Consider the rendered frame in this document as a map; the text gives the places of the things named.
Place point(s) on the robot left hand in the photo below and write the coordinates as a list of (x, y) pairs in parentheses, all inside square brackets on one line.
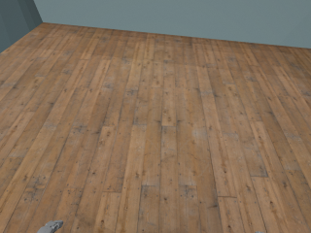
[(51, 226)]

